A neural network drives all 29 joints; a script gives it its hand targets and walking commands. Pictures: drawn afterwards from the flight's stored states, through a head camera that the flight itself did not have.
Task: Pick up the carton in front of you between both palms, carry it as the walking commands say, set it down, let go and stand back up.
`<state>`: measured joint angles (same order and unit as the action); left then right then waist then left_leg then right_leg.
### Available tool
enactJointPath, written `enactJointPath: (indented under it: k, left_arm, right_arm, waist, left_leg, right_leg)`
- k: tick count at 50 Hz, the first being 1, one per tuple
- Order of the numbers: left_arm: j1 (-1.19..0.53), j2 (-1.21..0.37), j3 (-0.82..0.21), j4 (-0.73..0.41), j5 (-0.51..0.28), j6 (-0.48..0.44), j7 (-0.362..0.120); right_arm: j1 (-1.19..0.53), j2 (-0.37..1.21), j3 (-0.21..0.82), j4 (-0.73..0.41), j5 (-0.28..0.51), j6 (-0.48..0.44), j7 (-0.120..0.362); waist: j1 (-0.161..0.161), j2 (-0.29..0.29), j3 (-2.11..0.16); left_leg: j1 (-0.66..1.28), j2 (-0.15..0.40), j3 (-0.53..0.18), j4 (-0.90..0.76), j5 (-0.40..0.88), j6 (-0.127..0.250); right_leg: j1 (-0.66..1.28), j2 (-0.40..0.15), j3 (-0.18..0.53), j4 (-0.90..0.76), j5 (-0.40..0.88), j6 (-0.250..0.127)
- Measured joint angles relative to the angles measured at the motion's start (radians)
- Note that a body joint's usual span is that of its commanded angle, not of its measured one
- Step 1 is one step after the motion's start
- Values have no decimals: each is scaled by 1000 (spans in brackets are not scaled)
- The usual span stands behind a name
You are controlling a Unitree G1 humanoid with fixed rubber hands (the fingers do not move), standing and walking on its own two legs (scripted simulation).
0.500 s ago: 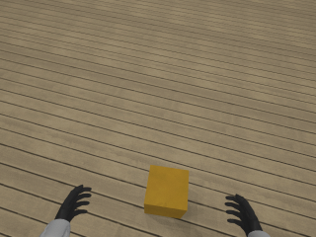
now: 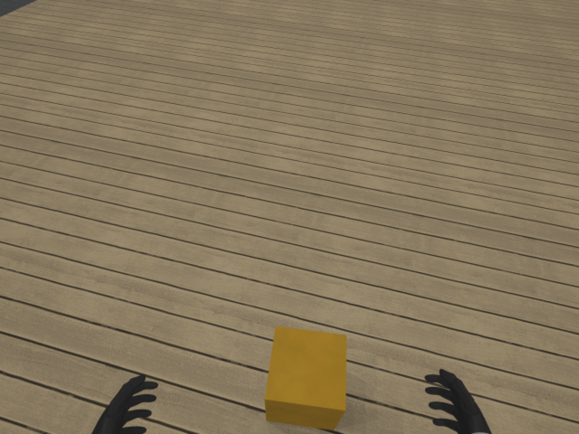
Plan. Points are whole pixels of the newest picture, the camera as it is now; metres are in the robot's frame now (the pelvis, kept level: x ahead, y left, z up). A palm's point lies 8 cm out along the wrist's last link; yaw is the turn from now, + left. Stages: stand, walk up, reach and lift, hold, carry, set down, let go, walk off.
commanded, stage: stand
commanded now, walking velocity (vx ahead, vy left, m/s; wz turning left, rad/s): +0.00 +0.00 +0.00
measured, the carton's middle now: (305, 379) +0.38 -0.06 -0.65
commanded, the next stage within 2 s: none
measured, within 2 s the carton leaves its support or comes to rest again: neither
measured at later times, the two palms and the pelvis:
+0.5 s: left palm out of the picture +0.12 +0.24 -0.13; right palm out of the picture +0.10 -0.27 -0.12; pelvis +0.04 -0.01 -0.01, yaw -2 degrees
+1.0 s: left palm out of the picture +0.06 +0.24 -0.14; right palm out of the picture +0.00 -0.25 -0.14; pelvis +0.03 -0.01 -0.01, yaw -4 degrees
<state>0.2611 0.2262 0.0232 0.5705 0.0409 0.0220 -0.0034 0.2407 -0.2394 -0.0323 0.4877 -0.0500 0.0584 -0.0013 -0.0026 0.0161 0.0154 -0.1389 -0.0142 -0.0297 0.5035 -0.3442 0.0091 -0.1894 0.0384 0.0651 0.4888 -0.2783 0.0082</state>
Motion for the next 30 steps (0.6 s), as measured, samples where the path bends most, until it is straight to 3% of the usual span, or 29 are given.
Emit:
enactJointPath:
  k: [4,8,30]
  left_arm:
    - [40,19,4,103,-7,-63,3]
    - [61,28,2,162,-13,-85,5]
    - [65,20,-24,266,-25,-41,31]
  right_arm:
    - [32,-21,1,89,5,-83,-17]
    - [60,-32,9,139,17,-108,-24]
    - [142,-21,42,248,38,-65,-50]
  waist:
    - [-2,1,-45]
    - [-4,-2,-76]
    - [-12,-12,-92]
  left_leg:
    - [-47,9,8,27,-23,-1]
    - [-65,14,14,45,-46,-4]
    - [-49,22,51,83,-106,-7]
  right_leg:
    - [-51,9,3,30,-20,-10]
    - [-77,15,7,57,-45,-15]
    - [-96,22,31,144,-118,-24]
